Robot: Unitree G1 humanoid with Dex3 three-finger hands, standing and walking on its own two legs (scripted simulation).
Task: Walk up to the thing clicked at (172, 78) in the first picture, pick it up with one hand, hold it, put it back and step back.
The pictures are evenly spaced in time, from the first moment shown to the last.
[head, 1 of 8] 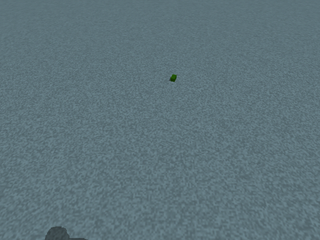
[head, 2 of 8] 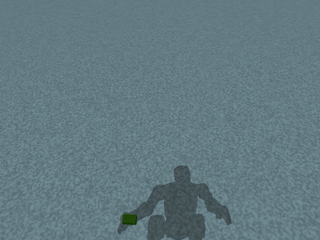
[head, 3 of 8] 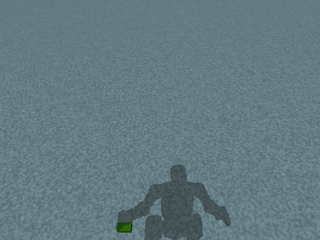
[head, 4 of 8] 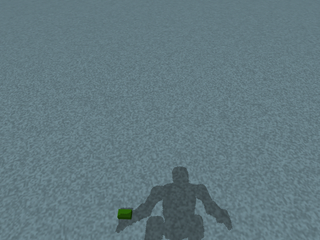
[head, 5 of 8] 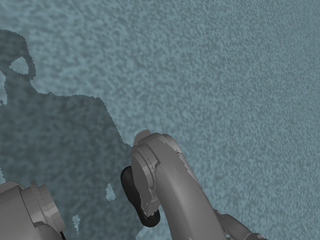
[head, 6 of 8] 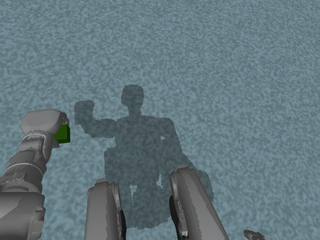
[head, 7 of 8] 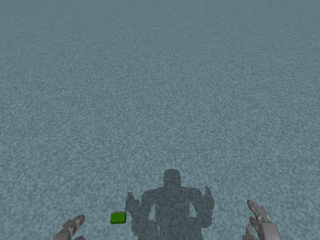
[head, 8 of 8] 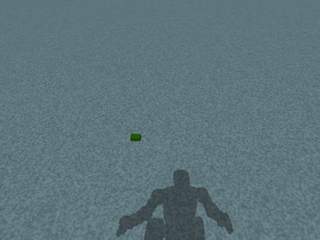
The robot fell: no
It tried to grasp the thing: yes
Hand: left
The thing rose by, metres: 0.69
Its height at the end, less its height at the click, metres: +0.00
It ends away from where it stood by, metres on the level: 0.02
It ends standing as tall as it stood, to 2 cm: yes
